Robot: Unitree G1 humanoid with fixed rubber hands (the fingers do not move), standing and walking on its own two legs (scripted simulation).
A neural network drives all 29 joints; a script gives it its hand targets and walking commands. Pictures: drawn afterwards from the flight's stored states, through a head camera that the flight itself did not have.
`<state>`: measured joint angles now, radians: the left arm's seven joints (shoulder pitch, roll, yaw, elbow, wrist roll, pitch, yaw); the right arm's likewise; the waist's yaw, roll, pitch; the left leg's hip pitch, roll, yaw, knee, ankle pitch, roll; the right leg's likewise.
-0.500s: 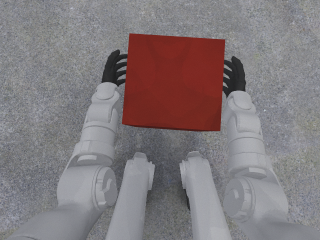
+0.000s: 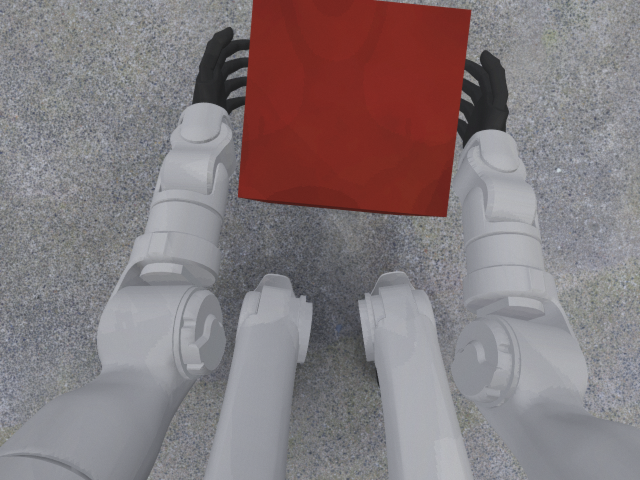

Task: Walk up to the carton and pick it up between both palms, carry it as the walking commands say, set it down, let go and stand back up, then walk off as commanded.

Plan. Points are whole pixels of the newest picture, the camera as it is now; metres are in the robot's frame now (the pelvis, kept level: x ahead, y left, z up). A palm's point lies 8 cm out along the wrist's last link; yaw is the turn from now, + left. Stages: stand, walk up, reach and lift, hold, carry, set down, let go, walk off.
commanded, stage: set down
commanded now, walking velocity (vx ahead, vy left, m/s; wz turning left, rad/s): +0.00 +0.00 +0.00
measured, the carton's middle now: (343, 131) +0.50 -0.01 -0.19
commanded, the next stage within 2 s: none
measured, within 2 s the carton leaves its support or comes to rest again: rests again in 1.78 s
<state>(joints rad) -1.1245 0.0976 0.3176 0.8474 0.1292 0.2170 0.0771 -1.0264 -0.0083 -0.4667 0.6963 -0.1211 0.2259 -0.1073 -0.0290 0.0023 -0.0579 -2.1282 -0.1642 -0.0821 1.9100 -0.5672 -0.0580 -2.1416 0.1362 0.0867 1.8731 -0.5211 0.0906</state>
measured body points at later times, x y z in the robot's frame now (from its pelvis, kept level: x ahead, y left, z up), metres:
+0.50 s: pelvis +0.00 +0.00 -0.06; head +0.34 +0.01 +0.23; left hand +0.54 +0.13 -0.21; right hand +0.51 -0.17 -0.21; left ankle +0.09 +0.12 -0.42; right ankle +0.11 -0.13 -0.42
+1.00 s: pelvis +0.00 +0.00 -0.07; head +0.34 +0.01 +0.22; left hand +0.54 +0.14 -0.23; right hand +0.51 -0.17 -0.23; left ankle +0.09 +0.12 -0.42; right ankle +0.11 -0.13 -0.42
